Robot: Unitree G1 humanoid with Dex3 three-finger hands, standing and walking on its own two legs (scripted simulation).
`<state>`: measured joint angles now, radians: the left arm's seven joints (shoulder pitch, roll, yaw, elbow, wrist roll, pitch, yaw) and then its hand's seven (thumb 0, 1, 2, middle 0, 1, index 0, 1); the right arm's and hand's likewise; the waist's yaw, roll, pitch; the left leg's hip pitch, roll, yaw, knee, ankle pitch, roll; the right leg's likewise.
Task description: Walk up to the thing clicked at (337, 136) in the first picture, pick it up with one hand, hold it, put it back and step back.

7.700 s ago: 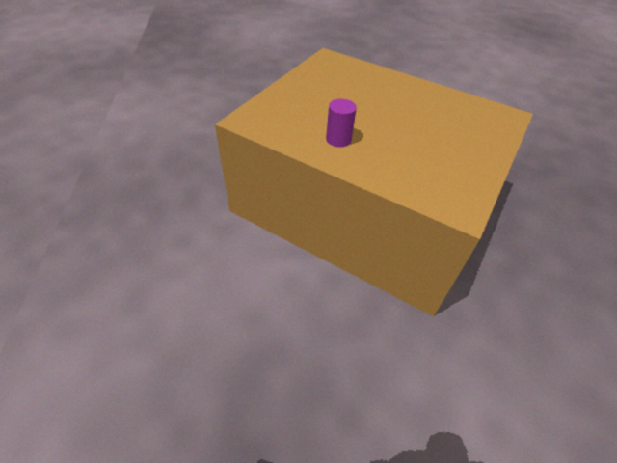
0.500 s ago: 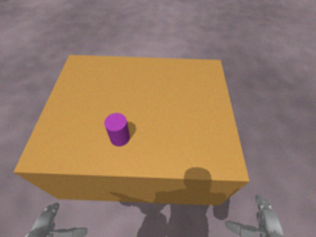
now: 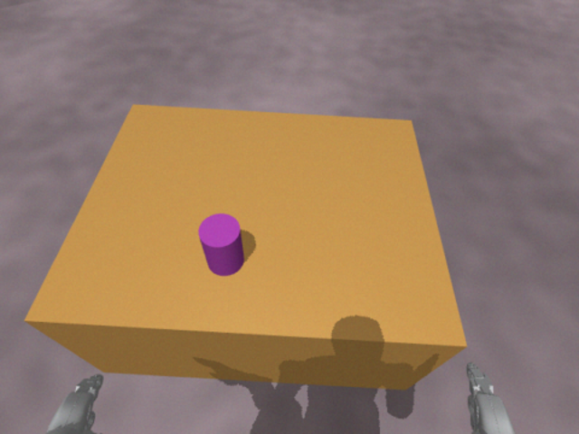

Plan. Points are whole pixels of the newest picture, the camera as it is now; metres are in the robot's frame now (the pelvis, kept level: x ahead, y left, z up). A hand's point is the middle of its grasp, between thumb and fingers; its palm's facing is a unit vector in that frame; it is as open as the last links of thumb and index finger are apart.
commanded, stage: go down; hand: left
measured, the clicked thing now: (222, 245) +0.54 +0.15 -0.24
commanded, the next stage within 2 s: none
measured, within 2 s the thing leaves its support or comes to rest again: neither
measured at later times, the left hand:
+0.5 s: hand (108, 427) +0.16 +0.25 -0.10, palm faces +0.04 -0.95 -0.31, open 17.5 cm
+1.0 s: hand (80, 298) +0.31 +0.30 -0.02, palm faces +0.08 -0.99 -0.15, open 17.6 cm
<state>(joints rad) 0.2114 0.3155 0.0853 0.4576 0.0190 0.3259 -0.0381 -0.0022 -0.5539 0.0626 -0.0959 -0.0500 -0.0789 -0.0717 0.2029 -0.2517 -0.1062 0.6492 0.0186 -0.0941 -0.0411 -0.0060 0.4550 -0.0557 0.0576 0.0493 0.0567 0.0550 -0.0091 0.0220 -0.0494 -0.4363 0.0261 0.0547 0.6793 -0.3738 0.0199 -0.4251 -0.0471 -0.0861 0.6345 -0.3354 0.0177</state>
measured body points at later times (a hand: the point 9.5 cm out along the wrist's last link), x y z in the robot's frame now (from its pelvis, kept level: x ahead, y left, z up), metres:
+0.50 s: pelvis +0.00 +0.00 -0.01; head +0.04 +0.00 +0.44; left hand +0.15 +0.29 -0.08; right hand +0.16 -0.27 -0.08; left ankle -0.02 +0.10 -0.72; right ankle -0.01 -0.13 -0.72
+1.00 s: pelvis -0.02 +0.00 -0.01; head +0.02 +0.01 +0.44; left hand +0.30 +0.35 -0.01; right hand +0.12 -0.27 -0.05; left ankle -0.02 +0.10 -0.72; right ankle -0.01 -0.13 -0.72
